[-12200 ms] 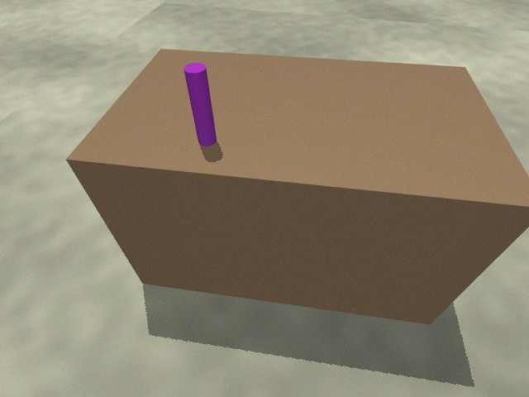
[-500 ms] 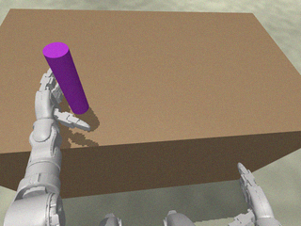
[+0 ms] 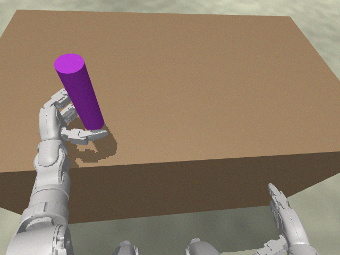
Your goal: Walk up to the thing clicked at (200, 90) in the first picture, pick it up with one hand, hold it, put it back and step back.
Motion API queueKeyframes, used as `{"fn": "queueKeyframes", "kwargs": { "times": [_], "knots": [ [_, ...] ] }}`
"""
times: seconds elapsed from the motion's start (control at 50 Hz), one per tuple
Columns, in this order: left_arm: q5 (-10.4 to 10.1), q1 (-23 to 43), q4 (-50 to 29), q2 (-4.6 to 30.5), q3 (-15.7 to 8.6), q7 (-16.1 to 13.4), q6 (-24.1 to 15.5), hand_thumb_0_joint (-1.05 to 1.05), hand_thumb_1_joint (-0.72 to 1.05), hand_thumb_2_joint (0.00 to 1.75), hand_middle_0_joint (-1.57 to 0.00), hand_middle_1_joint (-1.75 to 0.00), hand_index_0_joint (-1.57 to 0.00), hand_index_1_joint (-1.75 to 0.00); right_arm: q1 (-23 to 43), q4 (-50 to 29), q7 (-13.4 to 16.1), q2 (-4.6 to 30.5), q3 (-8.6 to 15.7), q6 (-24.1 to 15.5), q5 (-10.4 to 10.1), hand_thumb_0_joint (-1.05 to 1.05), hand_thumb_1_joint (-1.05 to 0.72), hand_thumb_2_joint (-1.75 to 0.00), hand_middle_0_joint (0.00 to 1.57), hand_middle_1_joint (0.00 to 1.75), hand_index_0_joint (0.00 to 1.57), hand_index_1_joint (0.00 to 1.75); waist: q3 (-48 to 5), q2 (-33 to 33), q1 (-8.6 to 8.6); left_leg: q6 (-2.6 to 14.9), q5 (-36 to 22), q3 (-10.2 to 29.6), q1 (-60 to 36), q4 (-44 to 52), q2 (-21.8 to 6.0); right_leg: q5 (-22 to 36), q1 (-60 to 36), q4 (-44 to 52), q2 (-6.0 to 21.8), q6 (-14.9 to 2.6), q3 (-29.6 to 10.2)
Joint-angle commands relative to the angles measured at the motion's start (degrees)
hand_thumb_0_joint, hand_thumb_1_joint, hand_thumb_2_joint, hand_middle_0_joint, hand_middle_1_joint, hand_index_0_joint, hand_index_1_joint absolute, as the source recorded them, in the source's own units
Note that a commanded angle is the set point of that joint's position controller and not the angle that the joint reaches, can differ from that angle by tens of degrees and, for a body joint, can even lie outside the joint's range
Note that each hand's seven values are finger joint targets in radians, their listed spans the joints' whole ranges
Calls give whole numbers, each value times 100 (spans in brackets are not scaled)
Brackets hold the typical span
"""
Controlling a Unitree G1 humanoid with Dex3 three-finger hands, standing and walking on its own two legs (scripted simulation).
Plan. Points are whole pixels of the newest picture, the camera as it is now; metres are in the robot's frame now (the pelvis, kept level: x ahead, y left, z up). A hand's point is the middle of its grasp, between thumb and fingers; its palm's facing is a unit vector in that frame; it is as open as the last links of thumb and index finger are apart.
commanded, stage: close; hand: left
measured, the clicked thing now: (84, 99) +0.46 +0.17 +0.09
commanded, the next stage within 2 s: settle in 0.12 s
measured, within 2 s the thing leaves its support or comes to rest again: leaves its support in 0.64 s
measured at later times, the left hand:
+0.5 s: hand (86, 113) +0.45 +0.17 +0.06, palm faces +0.06 -1.00 -0.01, open 8.6 cm
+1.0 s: hand (77, 104) +0.44 +0.18 +0.10, palm faces +0.09 -1.00 -0.03, open 8.7 cm
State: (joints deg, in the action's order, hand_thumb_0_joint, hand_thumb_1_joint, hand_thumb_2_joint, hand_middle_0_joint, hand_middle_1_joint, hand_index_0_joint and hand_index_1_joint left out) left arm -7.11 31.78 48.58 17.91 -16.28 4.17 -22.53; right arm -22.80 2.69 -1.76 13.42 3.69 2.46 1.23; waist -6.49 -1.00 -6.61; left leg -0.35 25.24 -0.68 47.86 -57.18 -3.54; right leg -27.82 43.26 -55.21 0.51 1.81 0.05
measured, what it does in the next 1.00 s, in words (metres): stands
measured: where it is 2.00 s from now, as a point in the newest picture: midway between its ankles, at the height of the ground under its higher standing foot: outside the picture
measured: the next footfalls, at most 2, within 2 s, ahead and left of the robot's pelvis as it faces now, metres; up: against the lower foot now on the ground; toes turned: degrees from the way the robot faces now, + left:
none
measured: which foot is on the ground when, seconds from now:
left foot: down 0.00-1.00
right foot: down 0.00-1.00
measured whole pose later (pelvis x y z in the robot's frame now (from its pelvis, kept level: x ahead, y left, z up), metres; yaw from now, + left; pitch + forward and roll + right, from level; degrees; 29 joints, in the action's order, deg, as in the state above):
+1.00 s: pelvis +0.00 +0.00 +0.01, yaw +0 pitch +12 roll -2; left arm -7.3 34.5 46.3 18.5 -13.5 2.8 -12.7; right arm -20.8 8.8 0.6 13.3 3.1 4.0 -0.1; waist -5.9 0.1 -5.5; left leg 0.0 23.2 -1.5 41.1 -52.1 -3.3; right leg -25.4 36.7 -49.9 0.7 2.2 -0.6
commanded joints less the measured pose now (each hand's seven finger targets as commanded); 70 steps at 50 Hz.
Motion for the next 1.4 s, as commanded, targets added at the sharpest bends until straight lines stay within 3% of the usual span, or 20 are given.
{"fn": "queueKeyframes", "kwargs": {
  "times": [0.0, 0.08, 0.16, 0.2, 0.22, 0.26, 0.38, 0.5, 0.66, 0.72, 0.78, 0.8, 0.92, 1.02, 1.1, 1.14, 1.24, 1.28, 1.34, 1.38],
  "knots": [
    [-78, 2199, -1045, 874, -41, 195, -386, 0, -10, 66, -103, -86, -103, -86, -267, -1023, 71, 837, 460, -271, 8, 0, 52, -5, 5, 5, 5, 5, -2330, 509, -102, 103, -1985, 75, -2062, 592, 144, 2164, -510, 622, -174, -174, 121],
    [-89, 2251, -1207, 560, 253, 265, -361, 0, 3, 81, -118, -101, -117, -102, -147, -1083, 38, 722, 284, -295, 16, 0, 51, -5, 5, 5, 5, 5, -2479, 606, -73, 86, -2166, 95, -2160, 563, 125, 2235, -467, 594, -177, -189, 139],
    [-82, 2174, -1132, 763, 113, 228, -278, 0, 9, 89, -127, -111, -127, -112, 0, -1229, 67, 943, 468, -267, -7, 0, 51, -5, 5, 5, 5, 5, -2510, 442, -59, 78, -2303, 107, -2190, 597, 93, 2379, -577, 605, -195, -183, 153],
    [-106, 1950, -839, 587, 88, 198, -272, 0, 11, 104, -135, -124, -134, -125, -261, -785, 49, 805, 389, -219, 16, 0, 52, -5, 5, 5, 5, 5, -2058, 436, -47, 73, -2229, 115, -1912, 603, 96, 2289, -399, 580, -192, -197, 161],
    [-74, 1998, -909, 814, -25, 182, -284, 0, 19, 112, -129, -126, -128, -128, -222, -847, 44, 811, 374, -222, 12, 0, 53, -5, 5, 5, 5, 5, -2200, 516, -28, 85, -2325, 99, -1982, 557, 96, 2364, -419, 584, -183, -184, 147],
    [-22, 2102, -1063, 732, 74, 174, -305, 0, 31, 118, -130, -127, -128, -129, -270, -973, 35, 868, 462, -207, 28, 0, 53, -5, 5, 5, 5, 5, -2432, 522, -94, 60, -2566, 142, -2209, 565, 71, 2466, -496, 528, -196, -200, 183],
    [-47, 2312, -1438, 858, 33, 138, -258, 0, 29, 129, -137, -138, -136, -141, -236, -914, 21, 745, 348, -165, 19, 0, 53, -6, 5, 5, 5, 5, -2624, 703, -4, 60, -2739, 99, -2318, 530, 92, 2652, -653, 533, -175, -179, 140],
    [-109, 2806, -2079, 1143, -82, 11, -180, 0, 20, 130, -136, -141, -135, -144, -92, -991, 96, 873, 455, -92, 13, 0, 53, -5, 5, 5, 5, 5, -2915, 776, 61, 71, -2788, 71, -2481, 584, 102, 2830, -920, 599, -164, -169, 102],
    [-166, 2987, -2358, 1311, -80, -138, -32, 0, 11, 134, -136, -145, -136, -148, -141, -718, 217, 850, 460, -61, -63, 0, 53, -6, 5, 5, 5, 5, -2624, 710, 49, 110, -2299, 43, -2493, 795, 138, 2482, -1005, 788, -159, -165, 86],
    [-196, 3155, -2385, 1057, 78, -143, 70, 0, 8, 134, -136, -146, -135, -148, 77, -796, 241, 736, 335, -103, -69, 0, 54, -5, 5, 5, 5, 5, -2520, 667, 25, 106, -2042, 36, -2486, 901, 153, 2317, -1061, 884, -151, -161, 82],
    [-150, 3134, -2291, 1299, -34, -171, 208, 0, 8, 134, -135, -145, -135, -148, 156, -700, 290, 875, 446, -115, -95, 0, 54, -5, 5, 5, 5, 5, -2594, 549, 33, 130, -2075, 24, -2596, 932, 150, 2381, -1069, 980, -142, -137, 62],
    [-158, 3034, -2049, 1026, 119, -154, 263, 0, 8, 136, -136, -146, -135, -149, 265, -792, 296, 796, 378, -127, -103, 0, 54, -5, 5, 5, 5, 5, -2504, 496, 8, 125, -2034, 31, -2551, 968, 152, 2337, -1122, 975, -142, -148, 83],
    [-162, 3221, -1958, 1168, 80, -116, 408, 0, 6, 138, -139, -150, -139, -153, 320, -458, 334, 829, 409, -162, -129, 0, 55, -5, 5, 5, 5, 5, -2559, 612, 50, 104, -2291, 39, -2772, 1045, 125, 2462, -1137, 1040, -143, -160, 107],
    [-212, 3454, -2023, 1302, -49, -134, 413, 0, 9, 138, -138, -149, -138, -151, 383, -249, 353, 848, 429, -230, -156, 0, 55, -5, 5, 5, 5, 5, -2366, 499, 74, 89, -1862, 62, -2760, 1246, 122, 2069, -1098, 1167, -159, -179, 137],
    [-243, 3422, -1781, 1258, -42, -153, 459, 0, 4, 138, -138, -150, -138, -153, 478, -255, 364, 841, 403, -302, -176, 0, 55, -5, 5, 5, 5, 5, -2277, 420, 105, 79, -1914, 60, -2754, 1301, 116, 2074, -1201, 1207, -171, -188, 152],
    [-180, 3738, -2156, 1561, -163, -198, 423, 0, 5, 139, -137, -150, -138, -152, 350, -34, 377, 792, 375, -284, -168, 0, 55, -5, 5, 5, 5, 5, -2412, 651, 143, 74, -2006, 42, -2899, 1290, 129, 2148, -1174, 1220, -154, -182, 130],
    [-214, 3446, -1665, 1158, 36, -177, 569, 0, 5, 140, -137, -150, -137, -153, 569, -91, 410, 795, 381, -370, -183, 0, 55, -5, 5, 5, 5, 5, -2326, 420, 80, 87, -1993, 27, -2875, 1333, 131, 2197, -1263, 1311, -153, -169, 112],
    [-182, 3939, -2273, 1612, -166, -200, 497, 0, 6, 141, -138, -150, -138, -153, 401, 295, 409, 678, 291, -362, -181, 0, 55, -5, 5, 5, 5, 5, -2457, 749, 162, 81, -2053, 8, -2915, 1322, 149, 2256, -1280, 1313, -128, -171, 78],
    [-203, 3704, -1968, 1243, 25, -176, 601, 0, 15, 137, -137, -151, -138, -152, 603, -51, 403, 670, 239, -420, -179, 0, 54, -5, 5, 5, 5, 5, -2701, 584, 128, 75, -2426, 51, -3082, 1304, 105, 2491, -1422, 1286, -149, -177, 125],
    [-186, 3543, -1888, 1401, -51, -189, 658, 0, 12, 138, -135, -151, -137, -152, 447, -33, 439, 844, 404, -395, -204, 0, 54, -5, 5, 5, 5, 5, -2514, 558, 153, 78, -2443, 16, -3050, 1336, 125, 2521, -1485, 1339, -143, -176, 114]
  ]
}}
